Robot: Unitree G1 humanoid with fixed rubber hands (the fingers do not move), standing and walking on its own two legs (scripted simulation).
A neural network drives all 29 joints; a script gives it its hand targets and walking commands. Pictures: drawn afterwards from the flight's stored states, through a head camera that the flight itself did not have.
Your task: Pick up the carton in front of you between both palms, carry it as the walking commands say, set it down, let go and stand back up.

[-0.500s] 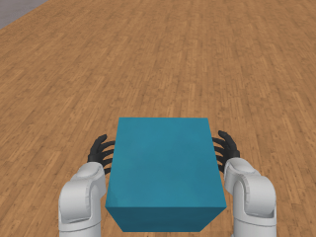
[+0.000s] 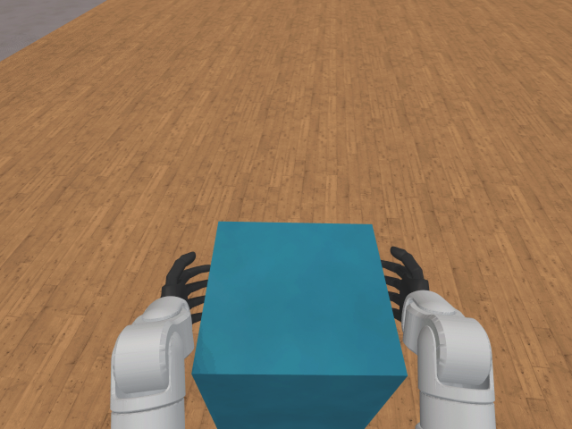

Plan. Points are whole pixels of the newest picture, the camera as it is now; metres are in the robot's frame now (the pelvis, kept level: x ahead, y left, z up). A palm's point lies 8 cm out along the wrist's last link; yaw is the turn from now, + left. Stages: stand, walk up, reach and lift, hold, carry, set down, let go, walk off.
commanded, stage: carry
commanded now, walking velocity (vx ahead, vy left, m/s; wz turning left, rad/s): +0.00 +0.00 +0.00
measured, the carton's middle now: (292, 333) +0.27 +0.00 +0.01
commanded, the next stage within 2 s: hold in 1.82 s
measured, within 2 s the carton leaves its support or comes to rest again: neither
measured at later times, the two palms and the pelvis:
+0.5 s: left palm (178, 359) +0.21 +0.14 +0.06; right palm (426, 351) +0.21 -0.16 +0.07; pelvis -0.05 -0.01 +0.00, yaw +0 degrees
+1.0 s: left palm (191, 364) +0.22 +0.13 +0.03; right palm (423, 358) +0.22 -0.16 +0.04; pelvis -0.08 -0.01 +0.00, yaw -1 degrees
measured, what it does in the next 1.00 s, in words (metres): shifts its weight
